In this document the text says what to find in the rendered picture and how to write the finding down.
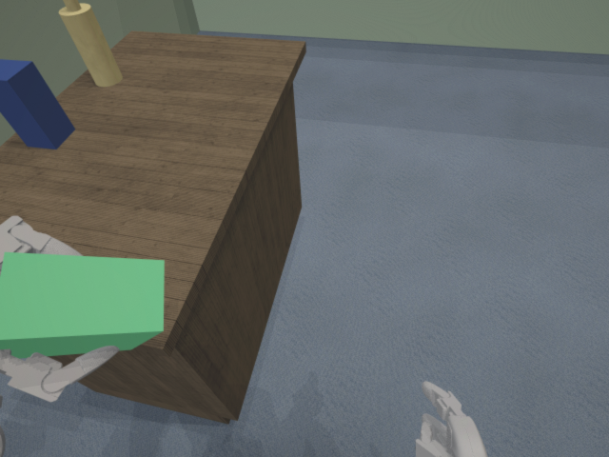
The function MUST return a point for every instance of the robot left hand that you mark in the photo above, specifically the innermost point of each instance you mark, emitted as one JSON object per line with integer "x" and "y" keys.
{"x": 40, "y": 375}

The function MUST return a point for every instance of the sponge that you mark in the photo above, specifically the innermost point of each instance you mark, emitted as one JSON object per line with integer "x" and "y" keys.
{"x": 66, "y": 304}

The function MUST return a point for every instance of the table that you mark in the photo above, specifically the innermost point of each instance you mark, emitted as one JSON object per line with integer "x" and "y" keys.
{"x": 191, "y": 158}

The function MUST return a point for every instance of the robot right hand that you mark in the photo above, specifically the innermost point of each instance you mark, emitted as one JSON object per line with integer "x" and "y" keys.
{"x": 460, "y": 438}

